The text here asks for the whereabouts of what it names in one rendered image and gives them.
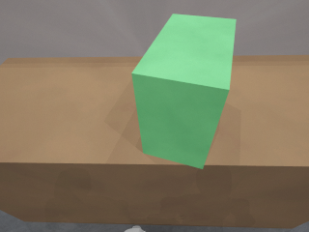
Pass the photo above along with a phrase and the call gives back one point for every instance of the carton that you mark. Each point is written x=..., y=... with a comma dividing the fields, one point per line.
x=181, y=85

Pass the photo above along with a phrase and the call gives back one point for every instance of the pedestal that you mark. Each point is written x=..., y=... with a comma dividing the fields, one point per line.
x=71, y=148

